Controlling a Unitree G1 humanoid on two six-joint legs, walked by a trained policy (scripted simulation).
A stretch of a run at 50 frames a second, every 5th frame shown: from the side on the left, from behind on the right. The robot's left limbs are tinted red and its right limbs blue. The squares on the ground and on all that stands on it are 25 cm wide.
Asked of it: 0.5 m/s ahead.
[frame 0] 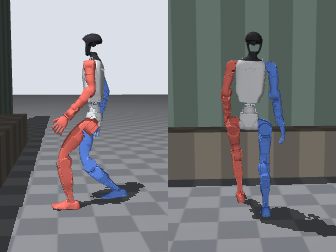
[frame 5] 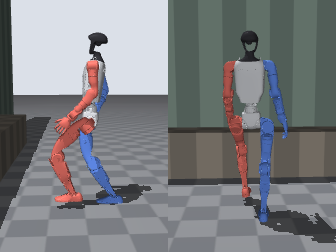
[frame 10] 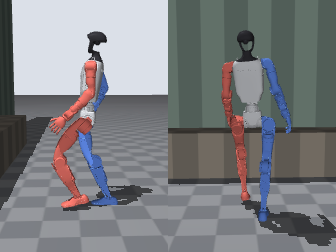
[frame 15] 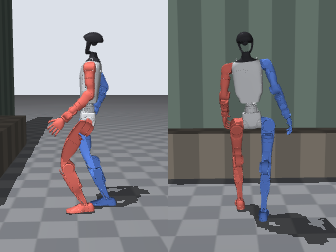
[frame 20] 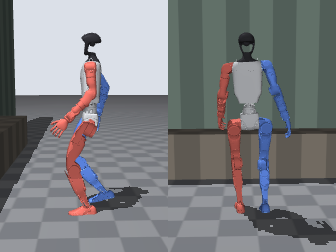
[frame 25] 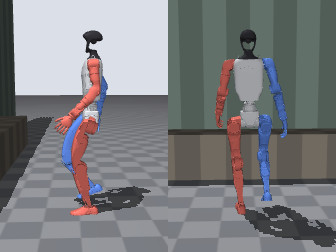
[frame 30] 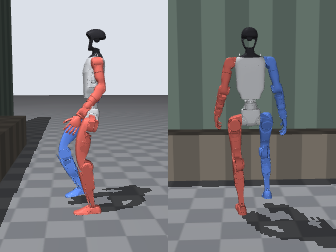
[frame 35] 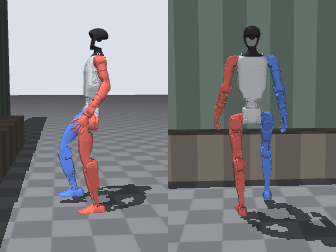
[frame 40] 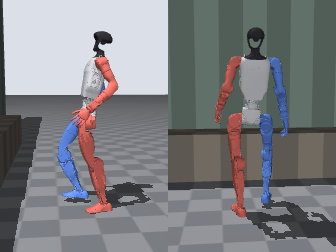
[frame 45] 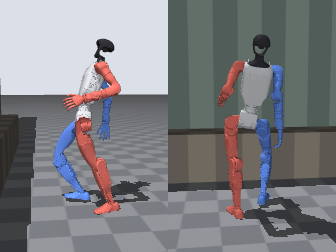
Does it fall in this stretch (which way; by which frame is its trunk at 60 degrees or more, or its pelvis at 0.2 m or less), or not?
no
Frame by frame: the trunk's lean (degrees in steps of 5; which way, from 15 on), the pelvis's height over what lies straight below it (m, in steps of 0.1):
0: 5, 0.7
5: 5, 0.7
10: 10, 0.8
15: 5, 0.8
20: 0, 0.8
25: 0, 0.8
30: 5, 0.8
35: 5, 0.8
40: 15 backward, 0.8
45: 20 backward, 0.7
